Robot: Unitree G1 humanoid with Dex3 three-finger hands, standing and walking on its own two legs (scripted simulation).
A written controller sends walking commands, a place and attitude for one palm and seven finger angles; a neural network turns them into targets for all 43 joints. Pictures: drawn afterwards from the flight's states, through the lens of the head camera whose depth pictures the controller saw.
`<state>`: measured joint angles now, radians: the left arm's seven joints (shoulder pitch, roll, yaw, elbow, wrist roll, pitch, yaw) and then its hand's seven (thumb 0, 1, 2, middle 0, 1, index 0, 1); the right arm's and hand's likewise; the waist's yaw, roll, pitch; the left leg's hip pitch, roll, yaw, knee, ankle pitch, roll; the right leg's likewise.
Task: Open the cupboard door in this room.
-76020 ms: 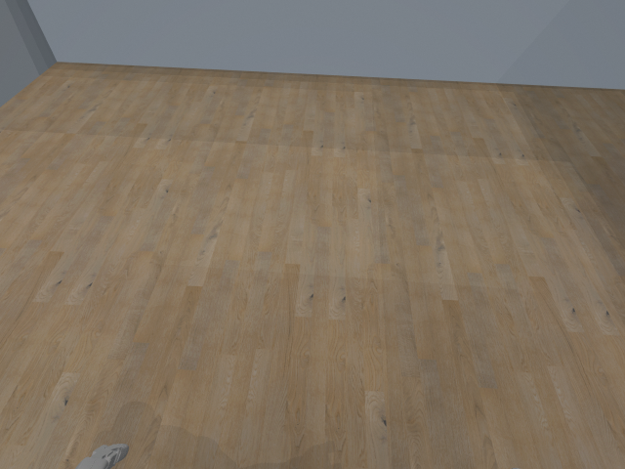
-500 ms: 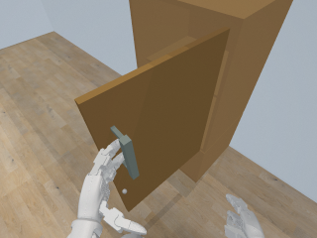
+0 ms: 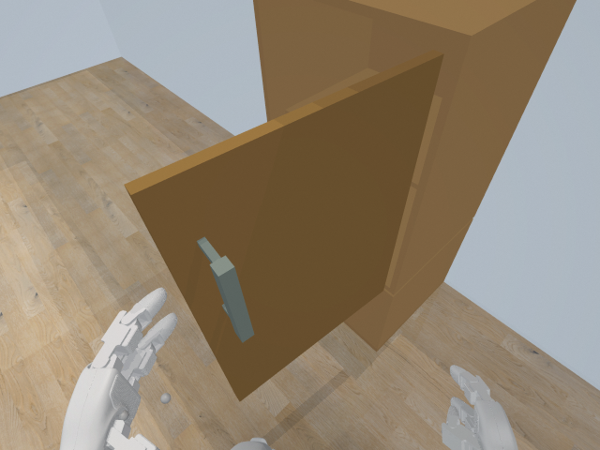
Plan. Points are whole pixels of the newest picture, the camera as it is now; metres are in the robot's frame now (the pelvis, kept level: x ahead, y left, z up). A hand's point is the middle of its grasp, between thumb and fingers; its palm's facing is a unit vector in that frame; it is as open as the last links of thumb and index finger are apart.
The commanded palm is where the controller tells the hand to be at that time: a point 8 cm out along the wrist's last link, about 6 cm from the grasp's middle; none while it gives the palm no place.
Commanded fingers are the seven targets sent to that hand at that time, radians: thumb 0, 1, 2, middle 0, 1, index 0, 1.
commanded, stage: slide the hand sideways off the handle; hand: left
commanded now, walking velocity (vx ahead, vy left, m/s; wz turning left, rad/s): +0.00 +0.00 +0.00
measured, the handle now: (226, 292) +0.28 +0.12 +0.10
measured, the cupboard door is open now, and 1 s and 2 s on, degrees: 85 85 85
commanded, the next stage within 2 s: draw the hand back to the body in 0.10 s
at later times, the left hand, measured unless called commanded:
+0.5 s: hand (107, 396) +0.15 +0.20 +0.12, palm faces +0.03 -1.00 -0.04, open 16.3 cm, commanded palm +0.12 +0.25 +0.13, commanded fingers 0.00 -0.50 0.30 -0.15 -0.30 -0.15 -0.30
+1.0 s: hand (44, 351) +0.18 +0.26 +0.15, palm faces +0.27 -0.90 -0.35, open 13.9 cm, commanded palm +0.14 +0.30 +0.18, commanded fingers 0.00 0.23 0.62 -0.18 -0.30 -0.18 -0.30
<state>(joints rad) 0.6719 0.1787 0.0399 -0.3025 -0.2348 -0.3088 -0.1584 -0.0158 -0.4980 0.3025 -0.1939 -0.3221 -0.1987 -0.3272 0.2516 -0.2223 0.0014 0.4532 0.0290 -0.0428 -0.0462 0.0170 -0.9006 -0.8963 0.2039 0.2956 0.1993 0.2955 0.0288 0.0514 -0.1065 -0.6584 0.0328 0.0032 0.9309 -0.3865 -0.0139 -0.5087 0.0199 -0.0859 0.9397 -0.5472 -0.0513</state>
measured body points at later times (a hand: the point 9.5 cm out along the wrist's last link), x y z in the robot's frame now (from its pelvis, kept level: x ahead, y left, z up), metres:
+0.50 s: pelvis -0.02 +0.04 +0.00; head -0.01 +0.03 +0.45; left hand +0.14 +0.25 +0.13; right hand +0.18 -0.17 -0.06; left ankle +0.05 +0.13 -0.69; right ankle -0.04 -0.08 -0.69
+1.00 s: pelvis +0.00 +0.05 +0.04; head -0.01 +0.04 +0.49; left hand +0.16 +0.30 +0.17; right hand +0.19 -0.17 -0.03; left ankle +0.05 +0.13 -0.69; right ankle -0.04 -0.08 -0.69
